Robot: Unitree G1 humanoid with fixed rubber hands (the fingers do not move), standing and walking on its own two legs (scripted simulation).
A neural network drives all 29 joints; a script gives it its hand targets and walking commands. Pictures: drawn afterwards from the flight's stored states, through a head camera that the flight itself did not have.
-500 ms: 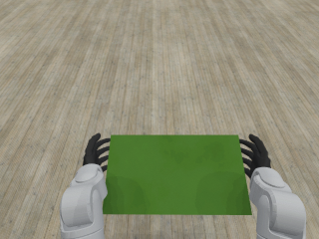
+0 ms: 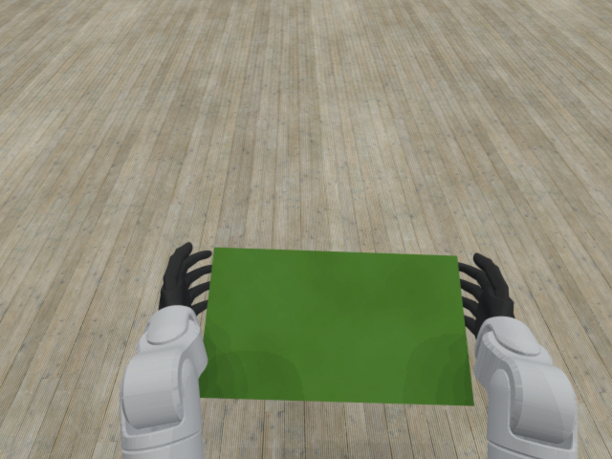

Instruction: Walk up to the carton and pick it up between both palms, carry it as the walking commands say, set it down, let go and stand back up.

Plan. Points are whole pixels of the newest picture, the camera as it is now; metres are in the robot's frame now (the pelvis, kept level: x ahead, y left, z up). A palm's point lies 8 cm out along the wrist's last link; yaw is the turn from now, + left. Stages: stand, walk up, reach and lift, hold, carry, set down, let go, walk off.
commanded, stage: carry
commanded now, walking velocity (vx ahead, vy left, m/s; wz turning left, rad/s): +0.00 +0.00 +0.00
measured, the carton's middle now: (327, 330) +0.31 +0.01 -0.02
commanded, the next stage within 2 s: none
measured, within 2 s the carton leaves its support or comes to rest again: neither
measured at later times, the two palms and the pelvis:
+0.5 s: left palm (145, 256) +0.38 +0.27 +0.05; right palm (393, 254) +0.40 -0.08 +0.04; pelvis +0.10 +0.07 +0.00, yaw +3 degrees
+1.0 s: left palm (159, 192) +0.54 +0.30 +0.03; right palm (361, 194) +0.55 -0.05 +0.02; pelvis +0.26 +0.10 -0.02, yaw +3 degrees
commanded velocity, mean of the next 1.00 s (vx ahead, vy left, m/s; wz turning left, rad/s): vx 0.00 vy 0.00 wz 0.00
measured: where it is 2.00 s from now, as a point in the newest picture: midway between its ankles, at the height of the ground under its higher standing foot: (290, 343)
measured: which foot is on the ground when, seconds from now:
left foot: down 0.00-0.02, up 0.04-0.16, down 0.18-0.64, up 0.66-0.76, down 0.78-1.00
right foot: up 0.00-0.02, down 0.04-0.20, up 0.22-0.58, down 0.60-0.82, up 0.84-1.00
